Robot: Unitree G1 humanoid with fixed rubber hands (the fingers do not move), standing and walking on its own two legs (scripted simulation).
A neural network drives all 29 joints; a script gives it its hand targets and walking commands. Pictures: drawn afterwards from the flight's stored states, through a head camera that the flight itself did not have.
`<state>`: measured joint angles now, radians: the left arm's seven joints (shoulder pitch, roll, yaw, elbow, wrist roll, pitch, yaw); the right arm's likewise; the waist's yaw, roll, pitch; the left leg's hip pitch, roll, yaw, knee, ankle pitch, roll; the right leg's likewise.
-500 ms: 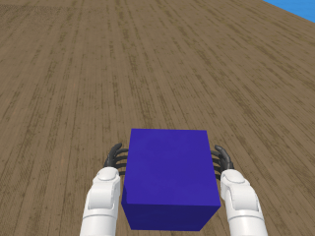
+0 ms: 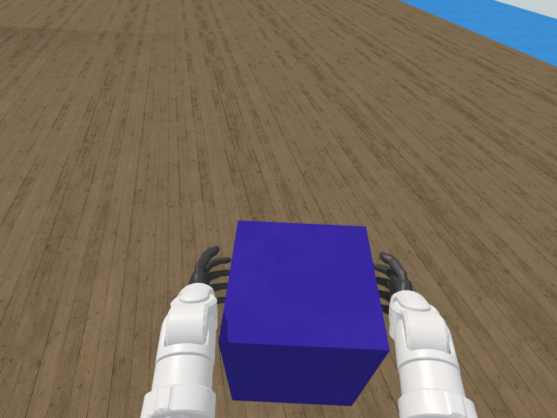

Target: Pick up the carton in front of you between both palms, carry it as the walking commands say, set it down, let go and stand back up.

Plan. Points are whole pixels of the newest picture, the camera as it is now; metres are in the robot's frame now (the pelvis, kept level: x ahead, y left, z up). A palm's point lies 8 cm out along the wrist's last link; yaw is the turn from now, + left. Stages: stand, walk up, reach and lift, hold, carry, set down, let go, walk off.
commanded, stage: set down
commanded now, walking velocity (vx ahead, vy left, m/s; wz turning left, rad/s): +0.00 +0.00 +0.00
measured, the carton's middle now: (296, 316) +0.32 +0.00 -0.04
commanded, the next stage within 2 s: none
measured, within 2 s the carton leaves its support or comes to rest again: neither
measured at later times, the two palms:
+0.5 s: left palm (223, 328) +0.35 +0.13 -0.16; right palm (370, 324) +0.37 -0.16 -0.15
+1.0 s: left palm (228, 334) +0.41 +0.14 -0.29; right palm (350, 328) +0.43 -0.16 -0.29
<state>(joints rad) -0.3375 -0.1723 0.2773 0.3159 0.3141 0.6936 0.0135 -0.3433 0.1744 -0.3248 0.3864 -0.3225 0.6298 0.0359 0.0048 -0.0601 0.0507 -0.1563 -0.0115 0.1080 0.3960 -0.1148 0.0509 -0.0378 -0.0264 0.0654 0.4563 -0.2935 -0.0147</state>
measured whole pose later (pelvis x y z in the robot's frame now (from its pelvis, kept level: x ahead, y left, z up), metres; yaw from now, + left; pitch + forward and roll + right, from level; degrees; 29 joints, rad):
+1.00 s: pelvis -0.04 -0.04 -0.20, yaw -1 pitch +44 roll -2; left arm -0.90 -0.07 0.51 0.54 0.29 0.29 0.01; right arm -0.93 0.05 -0.43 0.64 -0.21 0.26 -0.04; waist 0.04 -0.05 -0.13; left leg -1.82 0.02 -0.04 1.40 -0.34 -0.02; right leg -1.69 0.07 -0.01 1.51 -0.59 -0.01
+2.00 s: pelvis -0.07 -0.05 -0.38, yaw +0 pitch +46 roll +3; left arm -1.48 0.17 0.53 0.86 0.09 0.28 0.08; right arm -1.55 -0.30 -0.08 0.97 -0.01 0.28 -0.11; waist 0.12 0.01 0.26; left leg -2.36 0.02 -0.03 1.99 -0.43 -0.06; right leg -2.24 0.12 0.02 2.18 -0.74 -0.01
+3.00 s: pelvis -0.08 -0.05 -0.40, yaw +0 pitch +35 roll +4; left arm -1.58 0.29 0.60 1.12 0.08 0.15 -0.01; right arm -1.65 -0.31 -0.17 1.05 -0.17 0.21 0.05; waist 0.10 0.04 0.50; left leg -2.26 0.02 -0.01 2.08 -0.42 -0.06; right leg -2.15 0.12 0.03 2.29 -0.74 0.00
